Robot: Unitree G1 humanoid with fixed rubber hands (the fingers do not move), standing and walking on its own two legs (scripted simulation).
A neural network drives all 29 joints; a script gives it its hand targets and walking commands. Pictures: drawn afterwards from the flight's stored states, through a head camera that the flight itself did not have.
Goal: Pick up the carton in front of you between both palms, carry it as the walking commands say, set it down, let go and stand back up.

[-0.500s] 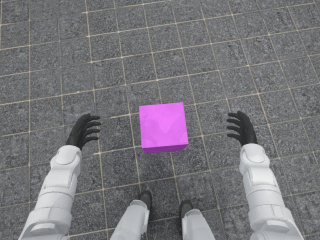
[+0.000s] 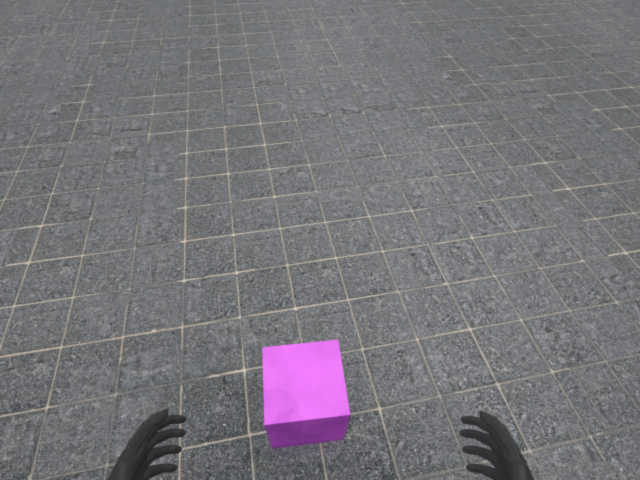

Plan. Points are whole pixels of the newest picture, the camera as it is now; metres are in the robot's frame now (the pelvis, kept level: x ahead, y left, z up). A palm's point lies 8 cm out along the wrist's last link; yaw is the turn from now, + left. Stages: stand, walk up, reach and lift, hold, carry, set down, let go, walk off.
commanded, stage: let go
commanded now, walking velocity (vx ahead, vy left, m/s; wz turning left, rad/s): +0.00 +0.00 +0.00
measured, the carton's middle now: (304, 395) +0.45 +0.05 -0.65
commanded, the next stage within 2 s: stand in 0.44 s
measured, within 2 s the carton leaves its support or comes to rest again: neither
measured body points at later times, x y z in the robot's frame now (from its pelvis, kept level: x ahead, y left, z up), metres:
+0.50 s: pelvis +0.01 +0.01 -0.01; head +0.00 +0.01 +0.44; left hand +0.17 +0.26 -0.08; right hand +0.16 -0.23 -0.09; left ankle +0.00 +0.13 -0.74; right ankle -0.04 -0.11 -0.74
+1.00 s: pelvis +0.04 +0.02 -0.02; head +0.05 +0.03 +0.43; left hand +0.10 +0.30 -0.14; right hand +0.18 -0.22 -0.14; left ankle +0.00 +0.13 -0.74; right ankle -0.04 -0.11 -0.74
